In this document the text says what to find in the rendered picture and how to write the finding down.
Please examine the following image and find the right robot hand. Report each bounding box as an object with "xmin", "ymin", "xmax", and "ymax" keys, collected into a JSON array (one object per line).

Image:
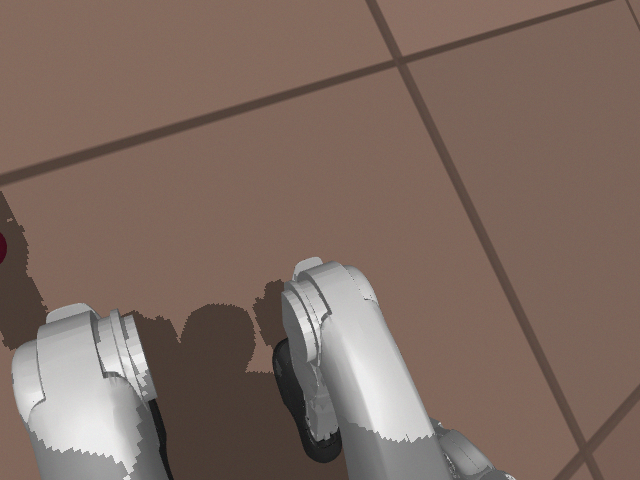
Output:
[{"xmin": 429, "ymin": 417, "xmax": 497, "ymax": 480}]

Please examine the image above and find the left robot foot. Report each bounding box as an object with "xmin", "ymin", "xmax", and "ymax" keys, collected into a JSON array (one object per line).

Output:
[{"xmin": 148, "ymin": 399, "xmax": 174, "ymax": 480}]

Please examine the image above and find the right robot foot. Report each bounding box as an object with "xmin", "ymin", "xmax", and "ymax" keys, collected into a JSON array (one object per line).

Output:
[{"xmin": 272, "ymin": 338, "xmax": 342, "ymax": 463}]

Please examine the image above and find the ball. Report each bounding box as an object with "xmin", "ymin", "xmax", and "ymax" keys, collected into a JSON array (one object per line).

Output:
[{"xmin": 0, "ymin": 232, "xmax": 7, "ymax": 264}]

